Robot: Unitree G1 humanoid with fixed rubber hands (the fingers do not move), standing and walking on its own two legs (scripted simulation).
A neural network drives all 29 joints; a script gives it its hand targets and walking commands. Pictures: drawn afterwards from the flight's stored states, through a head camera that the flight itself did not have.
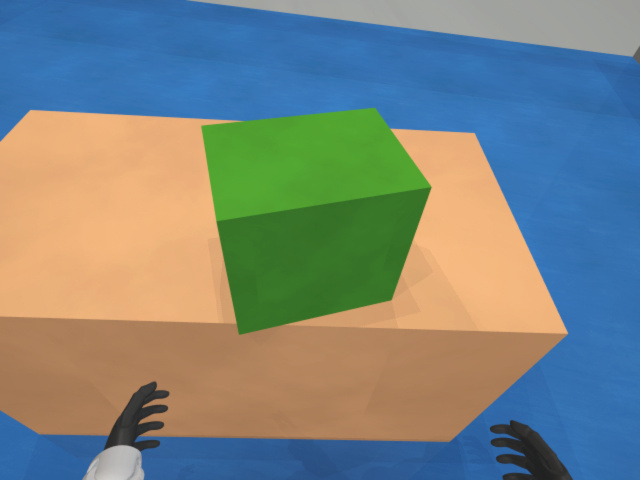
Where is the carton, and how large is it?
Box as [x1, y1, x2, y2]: [201, 108, 431, 334]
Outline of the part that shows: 375,108 201,126 216,221 239,334 391,299 431,187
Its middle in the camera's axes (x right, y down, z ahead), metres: -0.02 -0.02 +0.61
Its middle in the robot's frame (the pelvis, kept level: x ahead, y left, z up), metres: +0.48 +0.05 +0.03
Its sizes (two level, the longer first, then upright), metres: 0.264 0.192 0.259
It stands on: a pedestal, 0.66 m high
